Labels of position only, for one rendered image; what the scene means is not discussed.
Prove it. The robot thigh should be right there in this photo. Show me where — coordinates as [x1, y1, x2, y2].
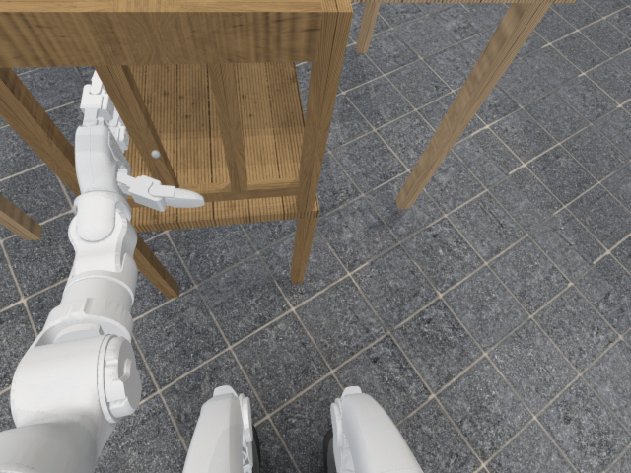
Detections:
[330, 393, 424, 473]
[182, 393, 253, 473]

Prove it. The robot left hand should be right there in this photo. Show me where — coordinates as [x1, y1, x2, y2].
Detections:
[75, 70, 205, 212]

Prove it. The right robot thigh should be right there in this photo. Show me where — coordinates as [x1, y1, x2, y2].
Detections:
[330, 393, 424, 473]

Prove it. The left robot thigh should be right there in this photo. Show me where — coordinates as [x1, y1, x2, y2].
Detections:
[182, 393, 253, 473]

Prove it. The left robot forearm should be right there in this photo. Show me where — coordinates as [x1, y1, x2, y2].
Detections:
[10, 190, 138, 427]

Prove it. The chair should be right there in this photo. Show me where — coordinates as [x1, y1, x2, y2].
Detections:
[0, 0, 353, 299]

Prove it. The left robot upper arm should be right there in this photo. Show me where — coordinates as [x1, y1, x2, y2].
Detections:
[0, 334, 142, 473]

